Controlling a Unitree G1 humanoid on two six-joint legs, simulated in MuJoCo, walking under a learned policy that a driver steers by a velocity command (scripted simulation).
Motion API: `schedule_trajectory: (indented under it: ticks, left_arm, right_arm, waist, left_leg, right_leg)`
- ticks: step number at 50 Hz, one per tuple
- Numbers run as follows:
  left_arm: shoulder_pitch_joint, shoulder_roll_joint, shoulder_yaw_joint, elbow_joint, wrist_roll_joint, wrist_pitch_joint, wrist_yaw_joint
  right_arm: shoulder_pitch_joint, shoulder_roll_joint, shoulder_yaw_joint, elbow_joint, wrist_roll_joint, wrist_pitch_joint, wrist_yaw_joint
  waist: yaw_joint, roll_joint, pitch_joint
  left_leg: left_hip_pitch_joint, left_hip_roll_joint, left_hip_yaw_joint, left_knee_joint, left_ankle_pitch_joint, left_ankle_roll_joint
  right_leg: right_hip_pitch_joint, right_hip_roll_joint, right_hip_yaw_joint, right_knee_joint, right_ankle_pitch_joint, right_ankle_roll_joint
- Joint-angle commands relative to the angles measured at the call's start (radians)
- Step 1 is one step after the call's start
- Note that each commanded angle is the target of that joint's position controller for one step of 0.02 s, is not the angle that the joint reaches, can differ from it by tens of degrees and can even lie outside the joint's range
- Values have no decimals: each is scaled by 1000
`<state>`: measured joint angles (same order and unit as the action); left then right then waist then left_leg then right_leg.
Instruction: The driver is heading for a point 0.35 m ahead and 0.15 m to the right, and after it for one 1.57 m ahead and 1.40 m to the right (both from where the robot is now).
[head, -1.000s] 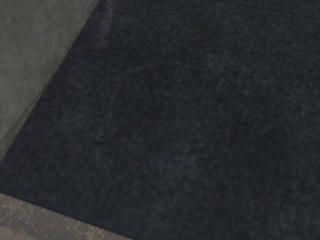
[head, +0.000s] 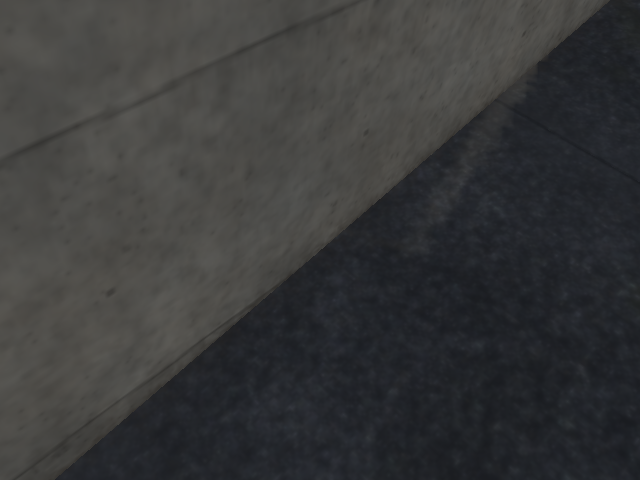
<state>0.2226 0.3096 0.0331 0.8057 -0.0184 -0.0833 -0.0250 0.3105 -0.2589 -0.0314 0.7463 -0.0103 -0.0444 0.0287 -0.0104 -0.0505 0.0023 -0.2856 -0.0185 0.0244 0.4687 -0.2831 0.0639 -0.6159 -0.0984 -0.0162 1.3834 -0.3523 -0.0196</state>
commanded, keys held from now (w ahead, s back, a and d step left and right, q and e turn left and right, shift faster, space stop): w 0.02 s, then w+e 0.98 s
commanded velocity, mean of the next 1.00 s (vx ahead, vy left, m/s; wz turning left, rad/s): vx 0.50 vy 0.00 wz -0.42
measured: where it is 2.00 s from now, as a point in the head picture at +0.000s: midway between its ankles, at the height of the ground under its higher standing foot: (531, 355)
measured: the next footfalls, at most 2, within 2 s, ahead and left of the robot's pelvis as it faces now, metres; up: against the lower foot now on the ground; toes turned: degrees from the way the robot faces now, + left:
right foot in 0.34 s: +0.35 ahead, -0.15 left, +0.06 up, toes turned -9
left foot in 0.76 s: +0.64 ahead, -0.02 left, +0.07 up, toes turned -24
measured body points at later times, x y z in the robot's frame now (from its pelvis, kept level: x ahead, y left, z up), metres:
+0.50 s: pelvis +0.28 -0.07 +0.03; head +0.30 -0.07 +0.48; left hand +0.45 +0.16 -0.07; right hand +0.33 -0.35 -0.08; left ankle +0.23 +0.10 -0.57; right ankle +0.31 -0.14 -0.69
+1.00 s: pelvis +0.50 -0.12 +0.07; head +0.53 -0.11 +0.52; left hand +0.79 +0.02 -0.01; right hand +0.39 -0.40 -0.03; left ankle +0.60 -0.01 -0.67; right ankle +0.45 -0.25 -0.52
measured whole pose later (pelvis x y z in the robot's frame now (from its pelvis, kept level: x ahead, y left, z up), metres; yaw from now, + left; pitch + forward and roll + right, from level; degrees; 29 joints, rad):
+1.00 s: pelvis +0.50 -0.12 +0.07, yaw -30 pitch +1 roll +1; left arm 0.18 0.31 0.05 0.55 -0.01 0.03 -0.02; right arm 0.37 -0.31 -0.05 0.84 0.00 -0.07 -0.07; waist -0.02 -0.07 0.00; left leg -0.22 0.06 0.09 0.37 -0.31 -0.09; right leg -0.76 -0.03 0.06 1.45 -0.27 0.00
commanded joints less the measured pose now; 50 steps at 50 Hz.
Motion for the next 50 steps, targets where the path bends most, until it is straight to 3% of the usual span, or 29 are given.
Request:
schedule_trajectory:
  ticks: [1, 6, 10, 12, 15, 16, 17, 18, 19, 20, 21, 22, 23, 24, 25, 27, 29, 31, 33, 34, 35, 38, 39, 40, 41, 42, 44, 46, 50]
  left_arm:
    - [-36, 25, -3, -98, -3, 8, -7]
    - [-168, -13, -21, -176, 8, 18, -10]
    - [-292, -57, -38, -243, 9, 4, -36]
    - [-346, -75, -43, -271, 11, 0, -49]
    - [-275, -46, -24, -290, 20, 2, -52]
    - [-183, -22, -9, -272, 20, 4, -53]
    - [-19, 27, 17, -225, 22, 4, -52]
    - [152, 154, 63, -174, 29, 12, -39]
    - [143, 275, 82, -144, 7, 28, -17]
    - [226, 246, 78, -163, 28, 40, 16]
    - [165, 189, 67, -168, 44, 31, 30]
    - [103, 135, 49, -173, 40, 25, 29]
    - [34, 97, 35, -179, 40, 19, 22]
    - [-12, 66, 27, -182, 41, 16, 18]
    - [-41, 60, 24, -185, 38, 28, 14]
    - [-56, 62, 23, -183, 22, 37, 18]
    - [1, 54, 20, -170, 20, 45, 32]
    - [18, 75, 22, -170, 27, 62, 45]
    - [55, 96, 28, -170, 30, 72, 45]
    - [51, 100, 34, -184, 33, 80, 42]
    - [73, 110, 43, -161, 22, 75, 46]
    - [47, 74, 32, -175, 17, 65, 36]
    - [18, 30, 13, -207, 35, 49, 33]
    - [174, -71, -15, -230, 32, 26, 19]
    - [172, 23, 6, -215, -29, 27, 15]
    - [74, 108, 28, -235, -28, 33, 19]
    - [-51, 103, 34, -288, 25, 58, 21]
    - [-6, 49, 33, -298, 17, 92, 8]
    - [-51, -1, 21, -350, 7, 115, -1]
  right_arm:
    - [8, -125, -22, -31, -11, -22, -13]
    - [95, -100, -10, 19, -29, -18, -49]
    - [175, -130, -11, 66, -11, -4, -73]
    - [197, -160, -17, 93, -16, 5, -81]
    - [177, -186, -20, 103, -17, 6, -86]
    - [163, -201, -23, 100, -14, 12, -92]
    - [125, -210, -27, 85, -4, 13, -97]
    - [111, -192, -19, 40, -14, -3, -102]
    - [182, -29, 29, -11, -74, -47, -66]
    - [93, -118, 1, -8, -34, -107, -21]
    - [-17, -154, -13, -25, 5, -133, -10]
    - [-74, -127, -2, -41, -10, -135, -18]
    - [-56, -113, 0, -34, -25, -119, -28]
    - [-15, -102, -1, -35, -25, -98, -36]
    - [-20, -87, 2, -54, -32, -78, -48]
    - [-46, -80, 3, -84, -40, -54, -55]
    - [-108, -88, 1, -107, -57, -50, -56]
    - [-151, -59, 14, -127, -43, -50, -56]
    - [-234, -30, 30, -145, -12, -44, -55]
    - [-264, -38, 29, -144, -1, -48, -52]
    - [-260, -83, 9, -130, 21, -52, -50]
    - [-108, -173, -41, -69, 22, -80, -48]
    - [78, -242, -62, -41, -5, -88, -54]
    - [200, -330, -87, -6, -20, -81, -53]
    - [221, -310, -95, 24, 23, -69, -61]
    - [137, -244, -80, 0, 42, -65, -76]
    - [23, -181, -54, -1, 19, -52, -100]
    - [-21, -125, -32, 10, 3, -40, -106]
    - [7, -170, -40, 21, 3, -32, -103]
  waist:
    - [24, 134, -23]
    - [-12, 130, 20]
    - [-53, 132, 25]
    - [-62, 122, 37]
    - [13, 220, -62]
    - [72, 254, -121]
    - [160, 242, -202]
    - [226, 100, -285]
    - [96, -244, -385]
    - [171, -193, -475]
    - [161, -63, -296]
    - [112, 74, -180]
    - [33, 123, -109]
    - [-27, 88, -78]
    - [-44, 51, -50]
    - [-66, 13, -17]
    - [-30, 11, -28]
    - [-8, -38, -54]
    - [36, -74, -56]
    - [53, -70, -63]
    - [59, -97, -83]
    - [-20, -107, -131]
    - [-103, -44, -270]
    - [-43, 262, -416]
    - [-67, 320, -344]
    - [-81, 249, -180]
    - [-30, 121, -68]
    - [33, 144, -35]
    - [43, 168, 20]
  left_leg:
    - [120, 273, -262, -279, 165, 174]
    - [108, 250, -62, -332, 225, 129]
    - [224, 281, 2, -364, 285, 98]
    - [321, 314, 20, -340, 393, 72]
    - [344, 308, 106, -127, 1097, 33]
    - [373, 307, 120, 13, 1328, 19]
    - [303, 283, 134, 210, 1359, -10]
    - [3, 231, 114, 502, 973, -63]
    - [-438, 30, 4, 822, -173, -118]
    - [-620, 4, -164, 1032, -128, -94]
    - [-746, 49, -166, 1111, -47, -68]
    - [-709, 84, -155, 1058, 16, -60]
    - [-606, 116, -146, 1008, 50, -68]
    - [-524, 139, -146, 975, 68, -74]
    - [-486, 145, -122, 944, 69, -83]
    - [-463, 128, -67, 857, 117, -111]
    - [-398, 107, -22, 704, 232, -136]
    - [-315, 77, 0, 503, 315, -165]
    - [-253, 37, 6, 307, 266, -178]
    - [-220, 15, 9, 242, 205, -179]
    - [-184, 4, 7, 177, 145, -183]
    - [42, 3, -23, -21, 97, -130]
    - [348, 187, -191, 0, 64, -34]
    - [717, 455, -654, -67, -108, 179]
    - [679, 529, -915, -199, -611, 229]
    - [545, 496, -824, -245, -617, 165]
    - [279, 403, -515, -239, -228, 65]
    - [141, 324, -294, -267, -67, 19]
    - [86, 330, -107, -318, 4, 27]
  right_leg:
    - [-242, -51, 49, 80, 99, 11]
    - [-347, 13, 69, -73, 227, 47]
    - [-313, 29, -16, -305, 222, 28]
    - [-330, 37, -43, -382, 163, -9]
    - [-83, 148, -156, -457, -34, -84]
    - [17, 194, -174, -511, -52, -116]
    - [252, 219, -142, -633, 59, -156]
    - [615, 104, 126, -717, 132, -214]
    - [942, -131, 621, -844, 167, -349]
    - [1007, -214, 965, -1101, -56, -412]
    - [911, -203, 880, -1096, -107, -369]
    - [715, -164, 747, -1095, -21, -314]
    - [521, -115, 609, -1113, 92, -284]
    - [391, -66, 505, -1134, 123, -278]
    - [311, -21, 411, -1144, 180, -274]
    - [202, 41, 289, -1162, 239, -269]
    - [153, 89, 208, -1147, 312, -242]
    - [151, 111, 203, -1114, 292, -231]
    - [196, 102, 242, -1104, 266, -231]
    - [235, 89, 272, -1080, 268, -235]
    - [305, 73, 299, -1049, 260, -226]
    - [393, 56, 386, -846, 322, -179]
    - [248, 94, 307, -580, 278, -116]
    - [-92, 223, 235, -245, -202, -52]
    - [-286, 177, 231, -50, -227, -21]
    - [-357, 132, 201, 56, -141, -3]
    - [-278, 61, 157, 96, 23, 3]
    - [-184, 40, 138, 116, 83, 1]
    - [-243, 21, 108, 88, 120, 41]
